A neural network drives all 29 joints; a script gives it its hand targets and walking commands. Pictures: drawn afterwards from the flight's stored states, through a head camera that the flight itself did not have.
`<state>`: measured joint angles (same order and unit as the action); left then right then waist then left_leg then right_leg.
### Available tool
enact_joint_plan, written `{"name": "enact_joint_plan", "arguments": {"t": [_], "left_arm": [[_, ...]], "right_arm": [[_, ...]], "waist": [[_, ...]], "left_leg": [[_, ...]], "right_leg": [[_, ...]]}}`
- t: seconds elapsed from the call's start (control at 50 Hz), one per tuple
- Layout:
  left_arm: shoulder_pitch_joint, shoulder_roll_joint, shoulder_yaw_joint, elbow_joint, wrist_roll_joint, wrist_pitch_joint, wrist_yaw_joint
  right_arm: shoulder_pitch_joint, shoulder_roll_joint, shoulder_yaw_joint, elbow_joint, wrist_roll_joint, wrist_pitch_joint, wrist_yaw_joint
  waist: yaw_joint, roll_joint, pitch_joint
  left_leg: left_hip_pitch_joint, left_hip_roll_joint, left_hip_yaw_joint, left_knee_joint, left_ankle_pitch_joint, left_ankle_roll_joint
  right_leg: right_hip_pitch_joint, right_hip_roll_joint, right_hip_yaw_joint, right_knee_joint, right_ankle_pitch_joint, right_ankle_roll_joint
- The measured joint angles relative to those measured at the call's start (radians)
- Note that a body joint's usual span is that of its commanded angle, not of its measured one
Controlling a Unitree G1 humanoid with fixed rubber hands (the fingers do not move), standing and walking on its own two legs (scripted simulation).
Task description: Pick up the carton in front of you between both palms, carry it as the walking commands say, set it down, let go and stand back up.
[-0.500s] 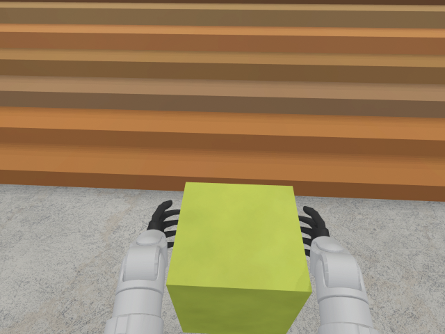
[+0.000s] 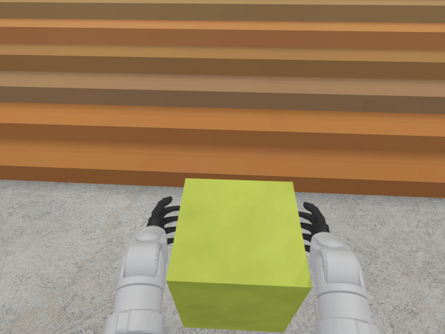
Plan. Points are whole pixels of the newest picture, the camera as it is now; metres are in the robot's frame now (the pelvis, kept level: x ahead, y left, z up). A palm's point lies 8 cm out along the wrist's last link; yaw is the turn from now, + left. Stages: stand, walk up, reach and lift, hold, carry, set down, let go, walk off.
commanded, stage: hold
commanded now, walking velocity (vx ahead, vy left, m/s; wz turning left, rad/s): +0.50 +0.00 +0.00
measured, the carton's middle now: (235, 257) +0.29 +0.00 -0.02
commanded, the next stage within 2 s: carry in 0.02 s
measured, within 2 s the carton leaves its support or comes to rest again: neither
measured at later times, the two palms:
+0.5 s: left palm (163, 179) +0.40 +0.16 +0.09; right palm (308, 185) +0.40 -0.14 +0.09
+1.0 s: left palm (164, 114) +0.67 +0.21 +0.09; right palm (271, 120) +0.64 -0.09 +0.09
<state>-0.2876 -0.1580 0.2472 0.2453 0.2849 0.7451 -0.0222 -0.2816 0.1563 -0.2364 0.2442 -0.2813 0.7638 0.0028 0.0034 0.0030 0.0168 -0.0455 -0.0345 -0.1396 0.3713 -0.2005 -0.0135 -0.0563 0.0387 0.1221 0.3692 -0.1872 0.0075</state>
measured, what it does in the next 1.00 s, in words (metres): walks ahead: right foot, then left foot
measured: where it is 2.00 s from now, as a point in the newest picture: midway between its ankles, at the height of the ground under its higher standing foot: (226, 208)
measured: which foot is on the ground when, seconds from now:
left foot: down 0.00-0.44, up 0.46-0.74, down 0.76-1.00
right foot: down 0.00-0.24, up 0.26-0.40, down 0.42-0.78, up 0.80-1.00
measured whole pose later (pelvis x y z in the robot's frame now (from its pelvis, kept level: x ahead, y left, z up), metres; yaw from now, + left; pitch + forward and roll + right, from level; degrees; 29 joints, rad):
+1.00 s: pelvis +0.43 +0.07 +0.00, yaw -2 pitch +5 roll -1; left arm 0.09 -0.14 0.04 -0.53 0.00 1.12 0.15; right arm 0.10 0.14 -0.05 -0.53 0.01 1.13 -0.17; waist -0.05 0.01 -0.14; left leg -0.20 0.02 0.23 0.32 -0.22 0.07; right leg -0.59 -0.11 -0.10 0.96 -0.22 -0.01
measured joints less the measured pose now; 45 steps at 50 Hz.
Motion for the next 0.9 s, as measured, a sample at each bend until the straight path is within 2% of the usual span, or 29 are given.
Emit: {"name": "enact_joint_plan", "arguments": {"t": [0.06, 0.1, 0.14, 0.18, 0.24, 0.32, 0.36, 0.4, 0.44, 0.46, 0.5, 0.54, 0.58, 0.64, 0.7, 0.74, 0.78, 0.8, 0.84, 0.86, 0.9], "left_arm": [[0.010, 0.003, -0.012, -0.016, -0.010, 0.009, 0.005], [0.028, 0.007, -0.032, -0.044, -0.024, 0.019, 0.012], [0.039, 0.009, -0.054, -0.088, -0.040, 0.035, 0.023], [0.052, 0.012, -0.073, -0.151, -0.058, 0.054, 0.031], [0.089, 0.019, -0.099, -0.264, -0.089, 0.104, 0.051], [0.138, 0.027, -0.099, -0.408, -0.137, 0.180, 0.067], [0.149, 0.028, -0.112, -0.467, -0.163, 0.220, 0.080], [0.160, 0.028, -0.130, -0.527, -0.185, 0.256, 0.091], [0.169, 0.028, -0.162, -0.572, -0.197, 0.286, 0.108], [0.179, 0.028, -0.180, -0.580, -0.198, 0.298, 0.112], [0.216, 0.030, -0.201, -0.605, -0.207, 0.335, 0.121], [0.272, 0.030, -0.206, -0.653, -0.222, 0.369, 0.134], [0.318, 0.027, -0.206, -0.701, -0.238, 0.391, 0.150], [0.353, 0.024, -0.206, -0.753, -0.265, 0.399, 0.175], [0.365, 0.023, -0.211, -0.780, -0.288, 0.397, 0.198], [0.366, 0.023, -0.210, -0.794, -0.299, 0.397, 0.209], [0.357, 0.025, -0.194, -0.794, -0.307, 0.395, 0.214], [0.349, 0.026, -0.183, -0.780, -0.311, 0.396, 0.216], [0.340, 0.027, -0.173, -0.756, -0.315, 0.404, 0.213], [0.340, 0.027, -0.174, -0.749, -0.315, 0.405, 0.207], [0.347, 0.026, -0.180, -0.743, -0.307, 0.399, 0.190]], "right_arm": [[0.012, -0.003, 0.012, -0.019, 0.009, 0.010, -0.004], [0.032, -0.008, 0.027, -0.048, 0.024, 0.019, -0.011], [0.047, -0.011, 0.037, -0.096, 0.044, 0.033, -0.017], [0.061, -0.014, 0.049, -0.156, 0.070, 0.048, -0.024], [0.080, -0.017, 0.082, -0.246, 0.104, 0.092, -0.042], [0.098, -0.019, 0.134, -0.352, 0.129, 0.165, -0.060], [0.123, -0.023, 0.149, -0.428, 0.140, 0.208, -0.075], [0.150, -0.025, 0.155, -0.513, 0.157, 0.251, -0.088], [0.184, -0.029, 0.152, -0.595, 0.176, 0.289, -0.103], [0.206, -0.030, 0.146, -0.622, 0.187, 0.306, -0.109], [0.249, -0.030, 0.146, -0.657, 0.215, 0.346, -0.123], [0.285, -0.029, 0.161, -0.682, 0.239, 0.377, -0.135], [0.311, -0.027, 0.174, -0.703, 0.257, 0.393, -0.142], [0.336, -0.024, 0.181, -0.733, 0.274, 0.391, -0.152], [0.353, -0.022, 0.179, -0.754, 0.279, 0.377, -0.180], [0.353, -0.022, 0.178, -0.762, 0.286, 0.372, -0.196], [0.334, -0.024, 0.185, -0.740, 0.289, 0.361, -0.206], [0.325, -0.025, 0.188, -0.718, 0.289, 0.357, -0.210], [0.323, -0.025, 0.187, -0.697, 0.300, 0.363, -0.207], [0.332, -0.024, 0.185, -0.701, 0.305, 0.367, -0.202], [0.356, -0.021, 0.186, -0.723, 0.311, 0.372, -0.185]], "waist": [[-0.003, -0.001, -0.049], [-0.006, -0.002, -0.084], [-0.011, -0.003, -0.110], [-0.013, -0.011, -0.128], [-0.010, -0.030, -0.156], [0.002, 0.004, -0.185], [0.002, 0.025, -0.186], [-0.002, 0.038, -0.181], [-0.015, 0.043, -0.182], [-0.017, 0.043, -0.190], [-0.017, 0.020, -0.203], [-0.010, -0.002, -0.208], [0.005, -0.020, -0.204], [0.030, -0.034, -0.185], [0.046, -0.039, -0.171], [0.046, -0.040, -0.165], [0.035, -0.049, -0.163], [0.023, -0.048, -0.163], [0.003, -0.034, -0.156], [-0.007, -0.027, -0.154], [-0.025, -0.017, -0.153]], "left_leg": [[-0.076, 0.003, 0.012, 0.063, -0.042, 0.000], [-0.127, 0.015, 0.036, 0.117, -0.136, -0.001], [-0.174, 0.029, 0.063, 0.161, -0.185, 0.004], [-0.201, 0.036, 0.094, 0.179, -0.163, 0.006], [-0.197, 0.033, 0.137, 0.158, -0.102, 0.008], [-0.176, 0.058, 0.161, 0.125, -0.142, 0.015], [-0.151, 0.078, 0.157, 0.086, -0.141, 0.008], [-0.129, 0.093, 0.151, 0.080, -0.161, 0.000], [-0.150, 0.103, 0.152, 0.176, -0.220, -0.002], [-0.191, 0.108, 0.165, 0.277, -0.241, 0.001], [-0.292, 0.093, 0.193, 0.490, -0.287, 0.014], [-0.384, 0.090, 0.226, 0.592, -0.287, 0.018], [-0.447, 0.093, 0.253, 0.556, -0.240, 0.012], [-0.497, 0.096, 0.278, 0.388, -0.140, 0.006], [-0.497, 0.090, 0.312, 0.222, -0.014, 0.015], [-0.457, 0.077, 0.351, 0.150, 0.015, 0.028], [-0.439, 0.066, 0.380, 0.189, 0.070, 0.071], [-0.439, 0.065, 0.388, 0.228, 0.039, 0.092], [-0.403, 0.064, 0.393, 0.224, -0.020, 0.111], [-0.375, 0.061, 0.394, 0.196, -0.028, 0.109], [-0.314, 0.056, 0.391, 0.120, -0.018, 0.097]], "right_leg": [[-0.072, -0.004, -0.015, 0.056, -0.036, 0.000], [-0.114, -0.015, -0.040, 0.095, -0.109, -0.005], [-0.146, -0.026, -0.061, 0.110, -0.117, -0.005], [-0.172, -0.041, -0.071, 0.129, -0.079, 0.001], [-0.206, -0.070, -0.071, 0.201, -0.165, 0.003], [-0.305, -0.072, -0.167, 0.337, -0.296, -0.006], [-0.328, -0.055, -0.214, 0.291, -0.268, -0.006], [-0.313, -0.038, -0.265, 0.172, -0.178, -0.005], [-0.276, -0.032, -0.295, 0.097, -0.033, -0.032], [-0.272, -0.034, -0.307, 0.114, -0.024, -0.045], [-0.248, -0.048, -0.308, 0.120, -0.086, -0.053], [-0.202, -0.060, -0.301, 0.076, -0.113, -0.046], [-0.144, -0.070, -0.293, 0.013, -0.106, -0.030], [-0.058, -0.085, -0.283, -0.049, -0.122, -0.014], [0.020, -0.102, -0.278, -0.052, -0.178, 0.014], [0.053, -0.123, -0.269, 0.014, -0.254, 0.037], [0.005, -0.164, -0.258, 0.221, -0.317, 0.038], [-0.062, -0.167, -0.227, 0.380, -0.314, 0.029], [-0.211, -0.148, -0.181, 0.659, -0.283, 0.006], [-0.279, -0.143, -0.177, 0.742, -0.252, -0.006], [-0.387, -0.144, -0.187, 0.785, -0.174, -0.020]]}}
